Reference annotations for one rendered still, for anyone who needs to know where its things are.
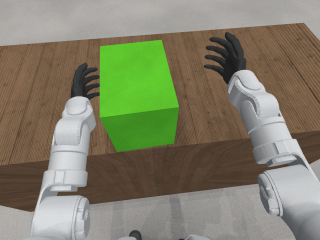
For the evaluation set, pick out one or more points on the robot left upper arm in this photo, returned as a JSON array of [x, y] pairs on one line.
[[62, 218]]

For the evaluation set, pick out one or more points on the left robot foot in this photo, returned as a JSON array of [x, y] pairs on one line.
[[136, 234]]

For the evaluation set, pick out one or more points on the robot left forearm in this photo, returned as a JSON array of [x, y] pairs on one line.
[[69, 150]]

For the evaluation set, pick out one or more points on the robot right forearm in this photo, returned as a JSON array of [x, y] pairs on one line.
[[267, 129]]

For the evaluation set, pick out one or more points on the carton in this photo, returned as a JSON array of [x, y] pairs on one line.
[[138, 106]]

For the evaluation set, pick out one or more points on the pedestal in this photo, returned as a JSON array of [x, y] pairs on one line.
[[211, 149]]

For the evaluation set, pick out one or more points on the robot right upper arm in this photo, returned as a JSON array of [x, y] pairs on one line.
[[293, 194]]

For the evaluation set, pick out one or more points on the right robot hand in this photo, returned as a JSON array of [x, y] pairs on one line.
[[233, 61]]

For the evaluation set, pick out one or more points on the left robot hand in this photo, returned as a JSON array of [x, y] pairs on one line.
[[79, 88]]

